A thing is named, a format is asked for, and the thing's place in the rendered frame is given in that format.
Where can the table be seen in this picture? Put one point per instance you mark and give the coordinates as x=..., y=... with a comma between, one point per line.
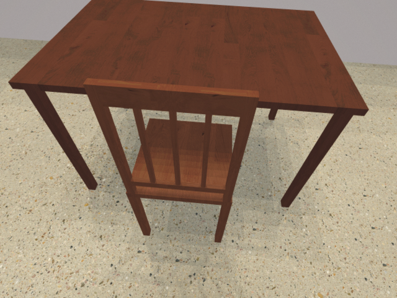
x=284, y=54

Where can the chair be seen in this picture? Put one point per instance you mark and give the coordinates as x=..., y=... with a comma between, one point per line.
x=178, y=160

